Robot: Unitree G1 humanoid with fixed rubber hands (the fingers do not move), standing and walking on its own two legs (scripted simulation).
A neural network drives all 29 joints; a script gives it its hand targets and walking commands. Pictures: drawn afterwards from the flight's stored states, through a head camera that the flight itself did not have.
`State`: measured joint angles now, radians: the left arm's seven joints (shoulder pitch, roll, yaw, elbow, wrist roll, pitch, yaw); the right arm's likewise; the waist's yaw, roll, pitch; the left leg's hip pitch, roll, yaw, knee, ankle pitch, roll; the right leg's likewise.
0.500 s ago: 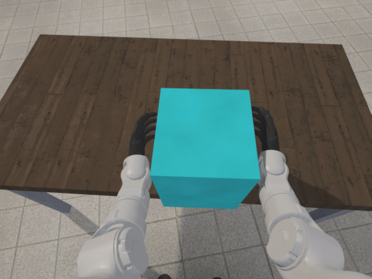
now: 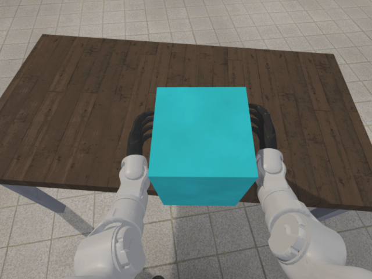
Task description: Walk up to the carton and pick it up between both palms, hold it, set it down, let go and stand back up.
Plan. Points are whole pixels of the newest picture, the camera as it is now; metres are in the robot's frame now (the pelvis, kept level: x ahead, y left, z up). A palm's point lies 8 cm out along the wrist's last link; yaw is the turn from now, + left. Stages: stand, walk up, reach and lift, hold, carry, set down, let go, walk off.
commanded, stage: reach and lift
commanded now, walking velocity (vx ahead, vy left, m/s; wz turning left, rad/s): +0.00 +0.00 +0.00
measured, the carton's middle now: (200, 152) +0.41 +0.00 -0.05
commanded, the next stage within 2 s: none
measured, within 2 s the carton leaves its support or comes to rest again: neither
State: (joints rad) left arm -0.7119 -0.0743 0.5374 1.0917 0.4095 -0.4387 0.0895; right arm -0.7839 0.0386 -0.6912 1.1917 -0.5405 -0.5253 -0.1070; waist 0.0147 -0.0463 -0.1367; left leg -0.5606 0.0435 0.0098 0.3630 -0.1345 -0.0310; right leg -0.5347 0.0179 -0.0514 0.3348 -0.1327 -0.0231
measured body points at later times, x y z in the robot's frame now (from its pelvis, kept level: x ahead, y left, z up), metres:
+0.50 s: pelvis +0.00 +0.00 +0.01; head +0.06 +0.01 +0.45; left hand +0.40 +0.15 +0.03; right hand +0.41 -0.14 +0.05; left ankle +0.00 +0.13 -0.74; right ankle -0.01 -0.10 -0.74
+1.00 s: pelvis +0.00 +0.01 +0.01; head -0.01 +0.03 +0.46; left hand +0.39 +0.15 +0.11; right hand +0.40 -0.14 +0.12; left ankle +0.00 +0.13 -0.74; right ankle -0.01 -0.10 -0.74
